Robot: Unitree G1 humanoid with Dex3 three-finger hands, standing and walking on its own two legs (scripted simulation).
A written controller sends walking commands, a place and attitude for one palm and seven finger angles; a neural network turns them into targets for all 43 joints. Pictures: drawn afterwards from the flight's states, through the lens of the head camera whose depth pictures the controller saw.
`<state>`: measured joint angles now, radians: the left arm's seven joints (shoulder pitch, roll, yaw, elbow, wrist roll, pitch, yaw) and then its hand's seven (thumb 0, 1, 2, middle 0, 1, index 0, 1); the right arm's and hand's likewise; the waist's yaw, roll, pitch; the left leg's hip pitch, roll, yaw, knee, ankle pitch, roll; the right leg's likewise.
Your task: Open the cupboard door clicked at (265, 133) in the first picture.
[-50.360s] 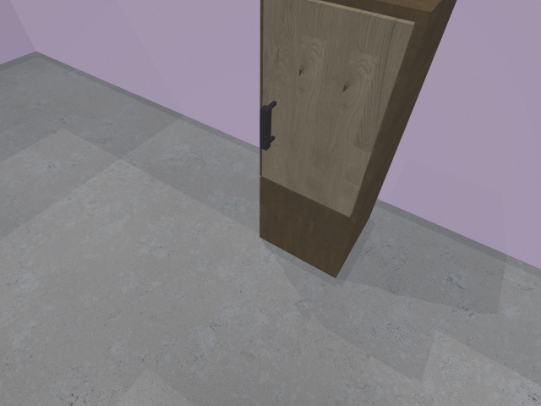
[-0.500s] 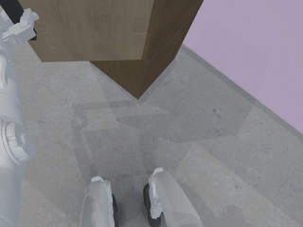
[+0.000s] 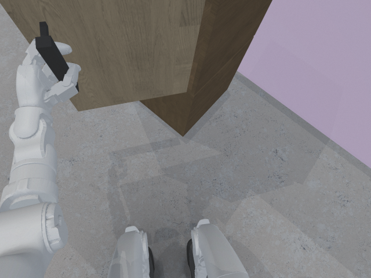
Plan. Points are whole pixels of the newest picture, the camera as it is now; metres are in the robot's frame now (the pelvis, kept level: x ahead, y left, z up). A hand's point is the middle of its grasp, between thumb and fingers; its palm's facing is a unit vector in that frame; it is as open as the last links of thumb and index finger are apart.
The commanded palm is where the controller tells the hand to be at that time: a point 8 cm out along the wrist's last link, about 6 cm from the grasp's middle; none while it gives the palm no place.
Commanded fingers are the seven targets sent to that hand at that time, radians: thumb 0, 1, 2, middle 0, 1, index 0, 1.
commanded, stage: pull the door open along its arc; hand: left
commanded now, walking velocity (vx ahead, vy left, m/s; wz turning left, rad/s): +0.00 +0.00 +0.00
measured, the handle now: (59, 60) +0.56 +0.21 +0.03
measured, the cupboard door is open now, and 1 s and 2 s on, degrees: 55 98 97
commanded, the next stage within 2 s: open thumb and fingers to let go in 0.68 s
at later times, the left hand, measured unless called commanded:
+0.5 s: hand (123, 140) +0.38 +0.09 +0.03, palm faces +0.42 -0.91 -0.02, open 6.6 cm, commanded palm +0.30 +0.14 +0.02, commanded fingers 0.00 0.90 0.90 -0.40 -1.35 -0.40 -1.35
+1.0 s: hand (154, 156) +0.35 +0.04 +0.03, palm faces +0.43 -0.90 -0.04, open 7.0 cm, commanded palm +0.29 +0.08 +0.02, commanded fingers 0.00 0.06 0.54 -0.34 -1.26 -0.34 -1.26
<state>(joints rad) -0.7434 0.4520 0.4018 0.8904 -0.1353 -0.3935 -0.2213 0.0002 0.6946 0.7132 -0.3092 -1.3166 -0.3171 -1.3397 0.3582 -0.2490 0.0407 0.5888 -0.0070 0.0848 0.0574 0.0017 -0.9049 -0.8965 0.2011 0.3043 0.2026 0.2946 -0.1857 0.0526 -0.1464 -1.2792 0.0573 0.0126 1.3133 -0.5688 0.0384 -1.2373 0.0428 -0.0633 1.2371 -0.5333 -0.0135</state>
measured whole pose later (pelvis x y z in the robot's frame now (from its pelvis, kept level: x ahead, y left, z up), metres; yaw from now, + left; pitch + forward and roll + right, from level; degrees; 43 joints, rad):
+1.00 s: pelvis -0.01 -0.06 +0.01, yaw +6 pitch +22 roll +2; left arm -0.22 -0.11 -0.10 0.54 0.12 -0.51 0.61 0.01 0.53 0.73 -0.35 -1.31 -0.33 -1.31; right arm 0.16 -0.19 -0.03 0.65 -0.10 -0.03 0.02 0.01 -0.91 -0.90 0.20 0.30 0.20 0.29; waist -0.04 0.03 -0.19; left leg -1.11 0.01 -0.03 1.25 -0.53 -0.05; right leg -1.10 -0.01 -0.10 1.28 -0.58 -0.10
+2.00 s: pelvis -0.03 -0.01 +0.00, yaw +5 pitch +21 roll -1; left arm -0.30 0.02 -0.17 0.60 -0.07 -0.49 0.11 -0.02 -0.50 0.30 -0.18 -0.34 -0.17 -0.36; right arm 0.22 -0.23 -0.01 0.58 -0.02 0.02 0.02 0.01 -0.91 -0.90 0.20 0.30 0.20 0.29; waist -0.04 0.04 -0.16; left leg -1.14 -0.01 0.00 1.29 -0.52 0.03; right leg -1.11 -0.02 -0.07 1.28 -0.54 -0.03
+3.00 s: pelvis -0.01 -0.03 -0.02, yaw +5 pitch +22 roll -1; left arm 0.29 0.15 -0.07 0.01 -0.14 -0.46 -0.11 -0.02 -0.50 0.30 -0.15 -0.30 -0.15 -0.30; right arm 0.19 -0.23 0.00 0.47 0.00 -0.04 -0.02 0.01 -0.90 -0.90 0.20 0.30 0.20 0.29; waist 0.00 0.03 -0.19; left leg -1.18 0.01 -0.03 1.40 -0.60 -0.01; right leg -1.14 0.00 -0.10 1.38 -0.62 -0.06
